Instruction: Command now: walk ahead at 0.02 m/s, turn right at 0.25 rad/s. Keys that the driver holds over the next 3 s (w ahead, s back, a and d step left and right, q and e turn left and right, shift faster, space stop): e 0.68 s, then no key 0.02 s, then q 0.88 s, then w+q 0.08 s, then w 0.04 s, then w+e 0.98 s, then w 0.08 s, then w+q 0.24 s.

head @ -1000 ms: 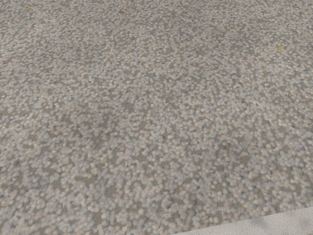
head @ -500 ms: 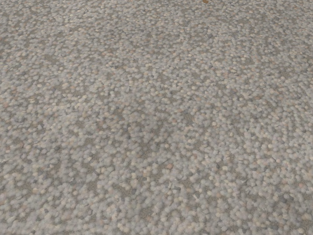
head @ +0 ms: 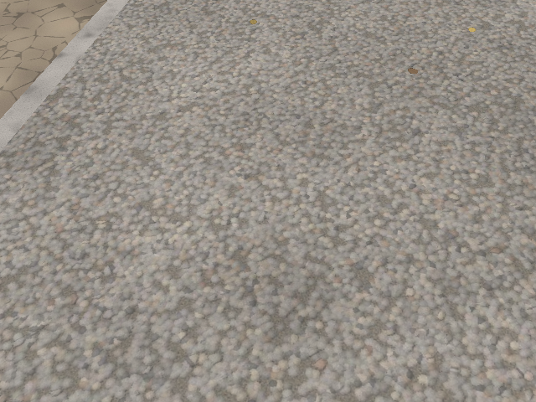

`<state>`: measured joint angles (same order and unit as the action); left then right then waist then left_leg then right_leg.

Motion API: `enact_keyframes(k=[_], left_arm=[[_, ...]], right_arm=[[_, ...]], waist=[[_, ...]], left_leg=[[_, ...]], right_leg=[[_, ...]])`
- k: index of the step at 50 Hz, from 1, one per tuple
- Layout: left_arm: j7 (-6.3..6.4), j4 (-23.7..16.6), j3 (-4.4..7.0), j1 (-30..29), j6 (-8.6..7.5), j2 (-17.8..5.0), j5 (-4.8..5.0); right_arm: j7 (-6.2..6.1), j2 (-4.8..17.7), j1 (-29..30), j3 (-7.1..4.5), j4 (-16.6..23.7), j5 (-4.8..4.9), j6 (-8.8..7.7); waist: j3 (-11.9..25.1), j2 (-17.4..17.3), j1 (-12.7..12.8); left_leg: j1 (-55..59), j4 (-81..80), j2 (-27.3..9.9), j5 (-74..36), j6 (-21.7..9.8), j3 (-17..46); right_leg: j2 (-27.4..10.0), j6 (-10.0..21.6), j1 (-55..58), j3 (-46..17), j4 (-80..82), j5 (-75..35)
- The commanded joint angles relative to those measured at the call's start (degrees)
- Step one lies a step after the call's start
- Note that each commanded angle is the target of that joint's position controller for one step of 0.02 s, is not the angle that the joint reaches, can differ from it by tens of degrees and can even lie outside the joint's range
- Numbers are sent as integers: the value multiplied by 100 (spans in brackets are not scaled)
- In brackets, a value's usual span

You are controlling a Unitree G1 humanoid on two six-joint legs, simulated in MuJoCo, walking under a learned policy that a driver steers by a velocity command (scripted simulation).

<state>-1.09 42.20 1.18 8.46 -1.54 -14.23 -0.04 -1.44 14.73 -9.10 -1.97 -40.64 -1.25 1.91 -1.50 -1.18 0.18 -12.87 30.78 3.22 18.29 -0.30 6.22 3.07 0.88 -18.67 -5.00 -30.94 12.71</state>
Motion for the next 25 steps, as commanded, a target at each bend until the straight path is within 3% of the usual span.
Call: enact_keyframes(k=[1, 4, 6, 7, 8, 9, 10, 11, 12, 13, 14, 16, 19, 21, 23, 24, 25], left_arm=[[67, -524, 349, -334, -27, -1148, 92], [134, -602, 400, -244, 99, -1159, 110], [165, -710, 422, -356, 189, -1146, 131], [171, -781, 426, -434, 222, -1111, 151], [166, -842, 423, -479, 241, -1059, 172], [150, -851, 414, -442, 250, -1002, 172], [123, -841, 413, -308, 247, -941, 119], [104, -846, 499, -325, 247, -1121, 73], [94, -817, 571, -273, 277, -1212, 95], [96, -769, 562, -176, 335, -1103, 138], [98, -774, 501, -223, 376, -930, 152], [61, -893, 421, -423, 399, -741, 171], [-65, -1084, 377, -563, 397, -687, 184], [-103, -1117, 436, -447, 415, -816, 182], [-97, -1046, 513, -88, 451, -875, 148], [-44, -961, 591, 224, 458, -996, 118], [48, -969, 744, 578, 445, -1446, 120]], right_arm=[[-80, 753, -297, -309, 254, 34, -68], [-92, 622, -303, -340, 258, 68, -101], [-73, 622, -384, -378, 231, 81, -121], [-65, 698, -428, -417, 212, 78, -125], [-69, 841, -419, -469, 215, 68, -117], [-91, 989, -430, -516, 242, 33, -109], [-114, 1074, -390, -533, 283, -19, -127], [-144, 995, -348, -493, 391, -32, -166], [-168, 940, -229, -453, 465, -9, -200], [-178, 929, 7, -444, 501, 53, -218], [-176, 975, 70, -458, 482, 108, -224], [-180, 1088, -80, -497, 413, 103, -159], [-157, 1208, -124, -548, 394, 111, -56], [-111, 1295, -176, -578, 353, 177, -52], [-66, 1280, -50, -570, 337, 300, -108], [-33, 1140, -189, -535, 264, 317, -169], [4, 961, -435, -491, 232, 178, -236]], waist=[[640, 889, -159], [820, 855, -95], [829, 688, -127], [797, 443, -127], [669, 11, -86], [504, -495, -83], [474, -1033, -74], [470, -891, -156], [399, -422, -82], [274, -202, 47], [160, -251, 10], [149, -506, -172], [374, -745, -292], [460, -848, -281], [511, -807, -48], [602, -609, 72], [831, 297, 152]], left_leg=[[-15, 164, -90, -456, 22, -186], [-144, 255, -37, -330, 37, -265], [72, 39, -123, -472, -43, -244], [296, -173, -290, -766, -139, -139], [489, -465, -618, -1212, -326, 151], [752, -747, -1213, -1971, -679, 666], [981, -959, -2111, -2925, -1227, 1346], [974, -1016, -2696, -3694, -1662, 1682], [896, -971, -2714, -3927, -1707, 1494], [866, -916, -2447, -3787, -1487, 1039], [965, -916, -2192, -3703, -1298, 665], [1102, -917, -1900, -3849, -1197, 120], [1025, -845, -1844, -3768, -1127, -390], [980, -697, -1936, -3603, -1064, -497], [766, -269, -1917, -3283, -830, -710], [444, 273, -1721, -2966, -566, -970], [-558, 1454, -1327, -1757, -59, -1378]], right_leg=[[-1074, 821, 564, -1625, 582, -1929], [-1149, 990, 719, -1998, 459, -2267], [-990, 881, 455, -1937, 341, -2055], [-766, 718, 161, -1690, 172, -1743], [-438, 485, -265, -1259, -148, -1216], [-47, 198, -867, -696, -672, -381], [180, -39, -1354, -154, -1505, 1099], [-22, -211, -1678, -64, -2764, 2229], [-178, -317, -1801, -145, -3472, 2256], [-317, -398, -1861, -156, -3527, 1986], [-404, -471, -1986, -54, -3288, 1630], [-437, -598, -1861, 280, -2817, 1238], [-466, -554, -1049, 648, -1746, 1029], [-377, -452, -634, 866, -1163, 887], [-218, -229, 9, 1074, -179, 175], [-80, -40, 678, 997, 399, -389], [-612, 308, 1837, 3, 641, -2329]])
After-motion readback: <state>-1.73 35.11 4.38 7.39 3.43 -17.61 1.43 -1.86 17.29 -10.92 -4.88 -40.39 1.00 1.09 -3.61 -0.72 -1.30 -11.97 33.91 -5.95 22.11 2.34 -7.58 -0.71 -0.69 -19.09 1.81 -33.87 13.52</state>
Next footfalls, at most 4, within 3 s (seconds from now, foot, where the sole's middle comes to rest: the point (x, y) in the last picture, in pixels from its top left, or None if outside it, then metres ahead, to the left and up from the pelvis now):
0.50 right None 0.02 -0.15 -0.77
0.90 left None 0.10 0.07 -0.77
1.42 left None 0.07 0.10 -0.77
1.96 right None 0.12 -0.12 -0.77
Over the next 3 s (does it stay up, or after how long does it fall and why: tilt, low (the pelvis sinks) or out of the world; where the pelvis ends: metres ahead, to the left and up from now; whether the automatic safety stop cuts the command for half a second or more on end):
stays up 0.57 -0.17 0.00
